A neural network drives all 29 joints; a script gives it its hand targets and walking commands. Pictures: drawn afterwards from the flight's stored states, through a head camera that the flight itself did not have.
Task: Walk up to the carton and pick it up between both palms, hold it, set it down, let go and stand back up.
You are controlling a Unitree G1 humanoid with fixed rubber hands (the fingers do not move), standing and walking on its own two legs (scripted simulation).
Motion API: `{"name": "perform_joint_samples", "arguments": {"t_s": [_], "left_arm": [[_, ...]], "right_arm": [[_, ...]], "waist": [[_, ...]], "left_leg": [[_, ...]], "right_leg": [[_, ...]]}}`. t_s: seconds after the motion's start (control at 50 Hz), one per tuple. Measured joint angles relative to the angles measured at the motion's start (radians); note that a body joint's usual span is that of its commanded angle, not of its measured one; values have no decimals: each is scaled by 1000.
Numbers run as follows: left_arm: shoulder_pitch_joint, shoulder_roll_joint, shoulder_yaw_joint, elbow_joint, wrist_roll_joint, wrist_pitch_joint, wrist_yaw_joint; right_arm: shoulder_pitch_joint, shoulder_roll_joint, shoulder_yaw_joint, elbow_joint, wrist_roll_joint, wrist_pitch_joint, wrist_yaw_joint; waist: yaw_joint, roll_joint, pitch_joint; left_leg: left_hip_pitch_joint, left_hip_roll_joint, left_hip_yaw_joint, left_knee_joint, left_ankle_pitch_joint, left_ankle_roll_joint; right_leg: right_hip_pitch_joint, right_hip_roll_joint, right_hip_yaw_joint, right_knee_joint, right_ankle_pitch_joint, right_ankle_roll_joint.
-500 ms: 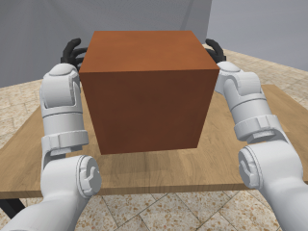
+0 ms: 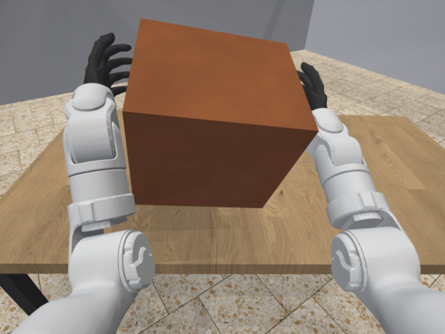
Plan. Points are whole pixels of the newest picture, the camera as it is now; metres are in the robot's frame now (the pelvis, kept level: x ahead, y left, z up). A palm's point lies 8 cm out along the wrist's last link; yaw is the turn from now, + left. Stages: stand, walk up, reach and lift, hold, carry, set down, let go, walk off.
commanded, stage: set down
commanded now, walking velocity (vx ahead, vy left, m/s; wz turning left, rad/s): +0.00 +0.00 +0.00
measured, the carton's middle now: (209, 125) +0.39 +0.01 +0.24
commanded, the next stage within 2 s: none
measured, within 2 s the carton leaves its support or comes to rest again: neither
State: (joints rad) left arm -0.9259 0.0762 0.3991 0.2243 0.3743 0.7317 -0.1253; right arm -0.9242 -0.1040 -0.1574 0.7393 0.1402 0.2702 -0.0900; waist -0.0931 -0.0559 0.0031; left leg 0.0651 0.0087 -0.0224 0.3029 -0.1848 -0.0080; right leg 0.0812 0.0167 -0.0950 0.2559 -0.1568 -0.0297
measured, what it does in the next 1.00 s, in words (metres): stands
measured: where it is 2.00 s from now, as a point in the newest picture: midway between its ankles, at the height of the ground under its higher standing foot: outside the picture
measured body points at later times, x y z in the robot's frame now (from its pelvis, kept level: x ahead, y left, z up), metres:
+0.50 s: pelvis +0.00 -0.01 +0.00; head -0.06 +0.01 +0.45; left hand +0.38 +0.17 +0.28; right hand +0.40 -0.18 +0.24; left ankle +0.00 +0.12 -0.75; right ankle +0.01 -0.09 -0.75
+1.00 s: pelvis +0.00 -0.01 +0.00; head -0.05 +0.00 +0.45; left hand +0.39 +0.15 +0.24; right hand +0.41 -0.19 +0.21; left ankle +0.00 +0.12 -0.75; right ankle +0.01 -0.09 -0.75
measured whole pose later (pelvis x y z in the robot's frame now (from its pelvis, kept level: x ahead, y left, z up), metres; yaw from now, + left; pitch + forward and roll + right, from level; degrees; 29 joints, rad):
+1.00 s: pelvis +0.00 -0.01 +0.00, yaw +0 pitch -5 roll +0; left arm -0.79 -0.03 0.35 0.28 0.31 0.65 0.04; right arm -0.92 -0.17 -0.20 0.96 0.07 0.15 0.04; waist -0.03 -0.04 -0.04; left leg -0.04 0.02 -0.03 0.29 -0.16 -0.03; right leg -0.04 0.03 -0.10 0.27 -0.15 -0.05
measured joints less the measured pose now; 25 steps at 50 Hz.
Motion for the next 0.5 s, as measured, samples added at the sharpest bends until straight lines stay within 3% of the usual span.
{"name": "perform_joint_samples", "arguments": {"t_s": [0.2,0.5], "left_arm": [[98,-48,-39,-82,-36,-17,60],[85,-59,-33,-6,-43,-29,100]], "right_arm": [[85,-20,39,-36,18,-55,14],[20,-32,-12,88,-31,-67,69]], "waist": [[9,4,30],[34,14,-3]], "left_leg": [[-20,5,0,21,-10,-3],[-52,5,-2,2,9,-7]], "right_leg": [[-16,5,0,11,-4,-2],[-58,4,-3,16,2,-6]]}}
